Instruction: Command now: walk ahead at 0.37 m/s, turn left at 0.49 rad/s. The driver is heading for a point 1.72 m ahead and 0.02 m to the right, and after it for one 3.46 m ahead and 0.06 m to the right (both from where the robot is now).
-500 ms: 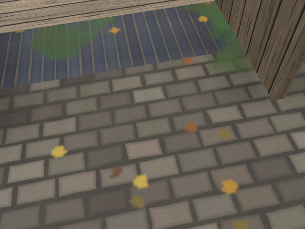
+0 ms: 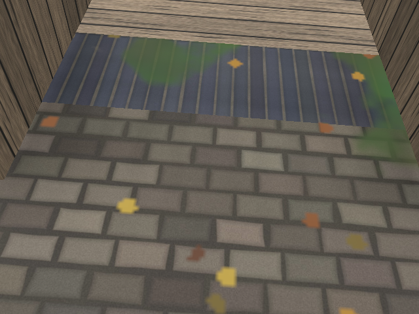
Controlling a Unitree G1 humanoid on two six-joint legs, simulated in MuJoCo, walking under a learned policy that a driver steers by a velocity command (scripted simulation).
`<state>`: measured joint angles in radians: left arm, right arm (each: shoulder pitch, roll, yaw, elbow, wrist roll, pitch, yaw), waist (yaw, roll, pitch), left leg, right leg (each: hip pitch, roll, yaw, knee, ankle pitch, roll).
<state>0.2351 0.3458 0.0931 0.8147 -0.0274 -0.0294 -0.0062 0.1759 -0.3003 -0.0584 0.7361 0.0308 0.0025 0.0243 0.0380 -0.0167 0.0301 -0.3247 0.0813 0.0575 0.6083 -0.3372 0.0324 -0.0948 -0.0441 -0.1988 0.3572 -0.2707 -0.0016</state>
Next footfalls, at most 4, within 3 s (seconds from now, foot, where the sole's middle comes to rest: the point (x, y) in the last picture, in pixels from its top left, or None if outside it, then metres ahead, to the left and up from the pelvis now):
0.02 left None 0.06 0.12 -0.78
0.50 right None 0.45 -0.02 -0.78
0.98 left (162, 241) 0.72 0.19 -0.78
1.46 right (251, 202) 0.90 -0.12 -0.78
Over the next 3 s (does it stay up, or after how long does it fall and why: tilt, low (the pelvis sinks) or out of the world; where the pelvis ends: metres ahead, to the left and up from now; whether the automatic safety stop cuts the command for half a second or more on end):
stays up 1.64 -0.02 -0.01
